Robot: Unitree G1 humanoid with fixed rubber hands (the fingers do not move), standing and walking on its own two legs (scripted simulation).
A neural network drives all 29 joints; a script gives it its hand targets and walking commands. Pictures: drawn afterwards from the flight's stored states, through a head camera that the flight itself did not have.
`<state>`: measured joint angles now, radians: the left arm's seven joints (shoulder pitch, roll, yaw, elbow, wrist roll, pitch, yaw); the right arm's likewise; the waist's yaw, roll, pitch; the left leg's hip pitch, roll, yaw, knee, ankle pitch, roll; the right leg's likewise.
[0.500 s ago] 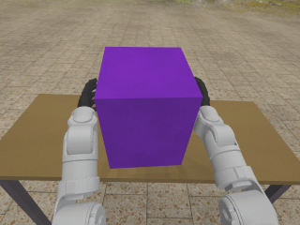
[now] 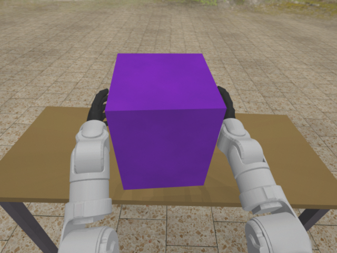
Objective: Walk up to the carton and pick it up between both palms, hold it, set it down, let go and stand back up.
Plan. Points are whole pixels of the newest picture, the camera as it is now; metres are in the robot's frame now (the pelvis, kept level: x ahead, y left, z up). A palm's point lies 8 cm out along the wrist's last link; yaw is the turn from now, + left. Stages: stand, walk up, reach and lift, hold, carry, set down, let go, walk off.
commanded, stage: hold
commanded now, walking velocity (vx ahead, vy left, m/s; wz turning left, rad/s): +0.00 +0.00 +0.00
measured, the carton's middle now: (162, 122) +0.38 +0.01 +0.18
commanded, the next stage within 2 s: none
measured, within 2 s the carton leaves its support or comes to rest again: neither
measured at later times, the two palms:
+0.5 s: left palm (96, 122) +0.36 +0.15 +0.20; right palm (224, 120) +0.36 -0.14 +0.20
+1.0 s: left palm (100, 122) +0.36 +0.14 +0.20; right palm (228, 122) +0.35 -0.15 +0.20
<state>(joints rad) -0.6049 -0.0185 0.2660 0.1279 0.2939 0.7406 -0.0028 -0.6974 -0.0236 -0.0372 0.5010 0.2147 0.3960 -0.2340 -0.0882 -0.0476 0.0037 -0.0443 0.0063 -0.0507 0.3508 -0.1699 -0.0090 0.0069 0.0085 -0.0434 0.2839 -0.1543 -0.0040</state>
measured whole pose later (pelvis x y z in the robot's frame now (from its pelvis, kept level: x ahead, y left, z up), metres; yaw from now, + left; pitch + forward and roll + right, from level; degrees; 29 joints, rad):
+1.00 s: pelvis +0.00 +0.00 +0.00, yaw -1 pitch -8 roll -1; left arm -0.61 -0.03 0.27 0.12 0.31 0.75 -0.01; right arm -0.69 -0.02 -0.04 0.49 0.21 0.39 -0.23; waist -0.09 -0.05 0.01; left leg -0.04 0.01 -0.04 0.33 -0.16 -0.01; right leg 0.00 0.01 -0.03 0.29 -0.15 -0.01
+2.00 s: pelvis +0.00 +0.00 +0.00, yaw +0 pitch -8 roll -1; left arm -0.59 -0.03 0.27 0.08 0.30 0.75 -0.02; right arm -0.65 -0.02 -0.03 0.46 0.21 0.39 -0.24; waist -0.09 -0.06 0.00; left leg -0.04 0.01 -0.04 0.34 -0.16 -0.01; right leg 0.01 0.01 -0.04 0.28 -0.15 -0.01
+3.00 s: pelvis +0.00 +0.00 +0.00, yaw +0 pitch -8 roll -1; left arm -0.57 -0.02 0.25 0.05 0.31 0.76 -0.02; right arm -0.64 -0.01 -0.02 0.44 0.22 0.39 -0.24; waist -0.10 -0.06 0.02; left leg -0.03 0.01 -0.05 0.35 -0.17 -0.01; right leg 0.02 0.01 -0.04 0.28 -0.16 -0.01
